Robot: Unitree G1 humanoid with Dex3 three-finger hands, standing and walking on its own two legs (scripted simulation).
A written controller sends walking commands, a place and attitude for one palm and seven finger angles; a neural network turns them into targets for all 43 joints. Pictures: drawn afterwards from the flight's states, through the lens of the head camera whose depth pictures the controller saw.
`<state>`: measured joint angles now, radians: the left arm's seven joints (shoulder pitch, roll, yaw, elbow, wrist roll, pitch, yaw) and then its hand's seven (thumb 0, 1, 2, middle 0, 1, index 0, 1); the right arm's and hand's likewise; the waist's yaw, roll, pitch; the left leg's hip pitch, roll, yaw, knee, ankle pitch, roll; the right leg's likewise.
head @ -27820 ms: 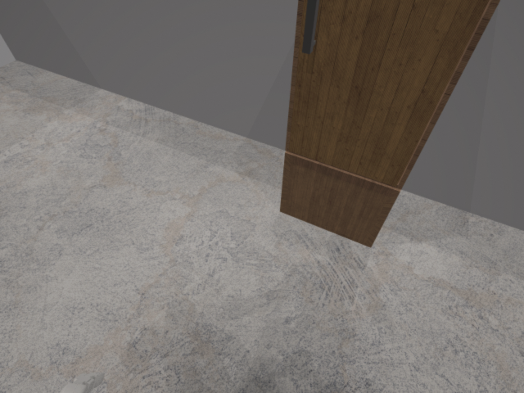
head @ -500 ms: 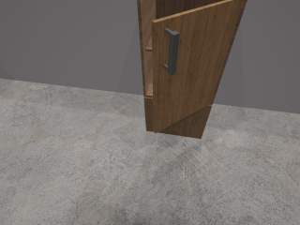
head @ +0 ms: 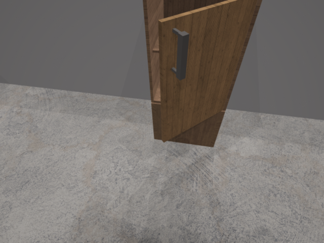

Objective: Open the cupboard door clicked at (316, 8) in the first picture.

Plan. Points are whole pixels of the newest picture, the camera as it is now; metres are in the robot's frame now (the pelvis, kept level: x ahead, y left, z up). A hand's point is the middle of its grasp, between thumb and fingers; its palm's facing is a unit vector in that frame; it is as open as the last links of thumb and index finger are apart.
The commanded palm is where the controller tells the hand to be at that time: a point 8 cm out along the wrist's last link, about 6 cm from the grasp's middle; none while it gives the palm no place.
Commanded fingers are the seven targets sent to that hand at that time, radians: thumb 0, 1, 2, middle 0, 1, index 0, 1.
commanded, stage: look to check the result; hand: left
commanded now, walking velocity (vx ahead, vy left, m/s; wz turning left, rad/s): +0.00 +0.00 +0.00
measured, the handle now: (178, 54) +0.63 -0.02 +0.14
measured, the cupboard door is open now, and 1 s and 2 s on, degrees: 43 43 43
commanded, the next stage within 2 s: walk to a spot facing it in 0.40 s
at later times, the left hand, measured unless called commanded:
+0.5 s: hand out of the picture +0.08 +0.23 -0.16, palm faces +0.00 -0.95 -0.32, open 7.4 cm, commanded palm none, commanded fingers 0.00 0.90 0.90 -0.20 -0.30 -0.20 -0.30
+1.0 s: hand out of the picture +0.09 +0.17 -0.18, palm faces -0.17 -0.95 -0.27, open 7.4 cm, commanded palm none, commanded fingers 0.00 0.90 0.90 -0.20 -0.30 -0.20 -0.30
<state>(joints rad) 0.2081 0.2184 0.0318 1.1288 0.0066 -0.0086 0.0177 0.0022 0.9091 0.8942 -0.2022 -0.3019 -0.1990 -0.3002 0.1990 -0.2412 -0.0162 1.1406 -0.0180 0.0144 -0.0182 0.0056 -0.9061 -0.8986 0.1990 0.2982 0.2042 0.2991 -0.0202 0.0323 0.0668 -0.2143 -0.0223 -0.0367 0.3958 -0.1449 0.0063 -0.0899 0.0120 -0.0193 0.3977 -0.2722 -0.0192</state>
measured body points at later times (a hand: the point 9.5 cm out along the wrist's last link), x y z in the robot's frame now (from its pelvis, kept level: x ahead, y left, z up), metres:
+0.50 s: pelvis +0.01 -0.01 +0.00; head +0.03 -0.02 +0.45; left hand +0.08 +0.28 -0.13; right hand +0.09 -0.29 -0.14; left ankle +0.04 +0.11 -0.74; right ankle -0.03 -0.11 -0.74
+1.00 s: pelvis +0.00 -0.02 -0.02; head +0.05 -0.05 +0.43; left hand +0.10 +0.22 -0.16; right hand +0.00 -0.27 -0.18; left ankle +0.05 +0.11 -0.74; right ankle -0.03 -0.10 -0.75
